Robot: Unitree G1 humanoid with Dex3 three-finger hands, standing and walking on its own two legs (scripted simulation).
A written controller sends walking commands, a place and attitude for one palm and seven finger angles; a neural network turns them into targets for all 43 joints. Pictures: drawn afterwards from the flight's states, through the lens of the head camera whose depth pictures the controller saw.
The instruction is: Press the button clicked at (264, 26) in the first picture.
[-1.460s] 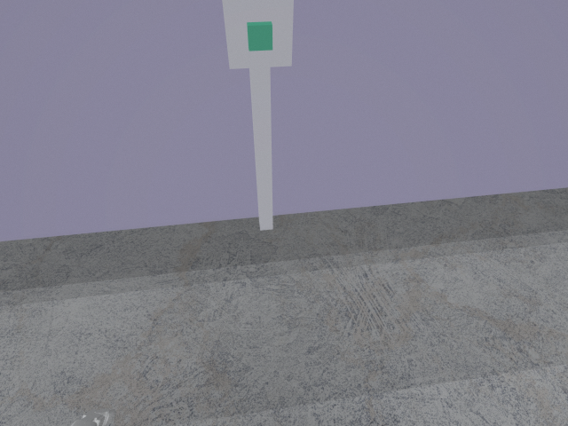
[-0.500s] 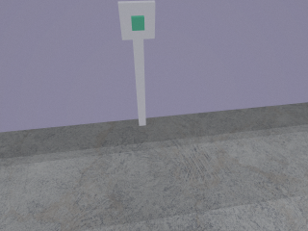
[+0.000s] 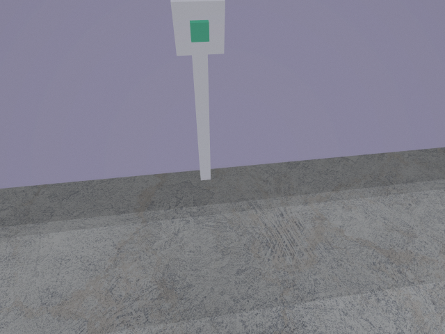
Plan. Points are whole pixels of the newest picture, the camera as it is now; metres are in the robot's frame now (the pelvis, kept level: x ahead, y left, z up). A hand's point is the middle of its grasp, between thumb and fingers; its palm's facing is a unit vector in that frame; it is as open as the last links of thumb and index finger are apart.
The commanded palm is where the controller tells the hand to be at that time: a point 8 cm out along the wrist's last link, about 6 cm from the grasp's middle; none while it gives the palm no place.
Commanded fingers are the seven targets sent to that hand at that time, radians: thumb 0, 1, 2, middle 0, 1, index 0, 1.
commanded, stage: walk to a spot facing it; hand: left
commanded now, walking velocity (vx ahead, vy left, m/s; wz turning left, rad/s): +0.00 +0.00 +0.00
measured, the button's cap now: (199, 30) +1.03 +0.15 +0.10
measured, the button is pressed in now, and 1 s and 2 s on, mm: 0 0 0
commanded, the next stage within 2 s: none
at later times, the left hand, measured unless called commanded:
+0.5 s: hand out of the picture +0.05 +0.18 -0.18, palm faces -0.13 -0.96 -0.25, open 7.4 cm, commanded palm none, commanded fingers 0.00 0.90 0.90 -0.20 -0.30 -0.20 -0.30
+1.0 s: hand (133, 309) +0.21 +0.21 -0.19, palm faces -0.35 -0.92 -0.19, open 7.4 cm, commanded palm none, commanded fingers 0.00 0.90 0.90 -0.20 -0.30 -0.20 -0.30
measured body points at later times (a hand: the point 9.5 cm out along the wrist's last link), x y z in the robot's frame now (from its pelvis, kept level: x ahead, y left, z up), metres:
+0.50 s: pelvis -0.01 -0.02 -0.03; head +0.00 -0.04 +0.42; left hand +0.06 +0.23 -0.16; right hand +0.02 -0.28 -0.18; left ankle +0.00 +0.12 -0.72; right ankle -0.01 -0.11 -0.75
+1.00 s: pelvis +0.12 +0.02 -0.01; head +0.14 +0.05 +0.44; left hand +0.23 +0.26 -0.17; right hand +0.11 -0.24 -0.13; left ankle +0.16 +0.11 -0.75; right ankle +0.02 -0.08 -0.67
